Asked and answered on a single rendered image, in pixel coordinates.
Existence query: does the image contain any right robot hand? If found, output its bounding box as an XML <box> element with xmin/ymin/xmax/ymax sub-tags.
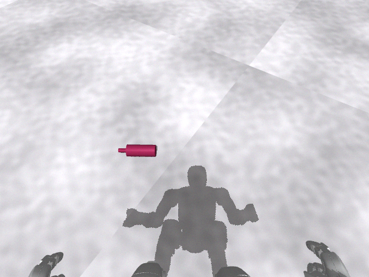
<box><xmin>303</xmin><ymin>241</ymin><xmax>350</xmax><ymax>277</ymax></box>

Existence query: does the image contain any left robot hand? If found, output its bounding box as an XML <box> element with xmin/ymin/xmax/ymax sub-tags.
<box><xmin>28</xmin><ymin>252</ymin><xmax>65</xmax><ymax>277</ymax></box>

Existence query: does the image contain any bottle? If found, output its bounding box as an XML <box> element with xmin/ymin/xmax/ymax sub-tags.
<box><xmin>118</xmin><ymin>144</ymin><xmax>156</xmax><ymax>157</ymax></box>

